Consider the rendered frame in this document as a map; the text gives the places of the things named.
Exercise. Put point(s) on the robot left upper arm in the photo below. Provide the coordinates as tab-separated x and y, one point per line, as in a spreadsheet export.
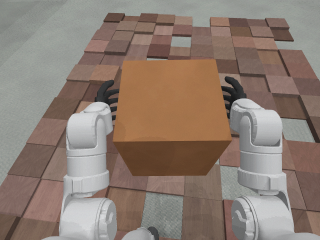
88	219

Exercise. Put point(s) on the right robot forearm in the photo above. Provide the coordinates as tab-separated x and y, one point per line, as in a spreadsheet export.
261	144

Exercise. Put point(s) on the left robot forearm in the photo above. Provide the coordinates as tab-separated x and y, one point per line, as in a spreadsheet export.
86	147

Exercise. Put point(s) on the robot right hand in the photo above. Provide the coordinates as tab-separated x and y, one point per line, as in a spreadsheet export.
237	92

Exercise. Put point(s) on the robot left foot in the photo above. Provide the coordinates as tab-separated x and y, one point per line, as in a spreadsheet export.
154	232

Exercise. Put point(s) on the robot right upper arm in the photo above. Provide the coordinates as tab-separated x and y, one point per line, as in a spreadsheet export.
264	217

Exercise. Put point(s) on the carton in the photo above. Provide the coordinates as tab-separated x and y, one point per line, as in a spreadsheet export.
171	118

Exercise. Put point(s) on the robot left hand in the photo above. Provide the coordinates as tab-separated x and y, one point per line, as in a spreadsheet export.
103	96

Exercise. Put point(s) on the left robot shin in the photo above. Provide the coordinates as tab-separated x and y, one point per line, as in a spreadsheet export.
142	228

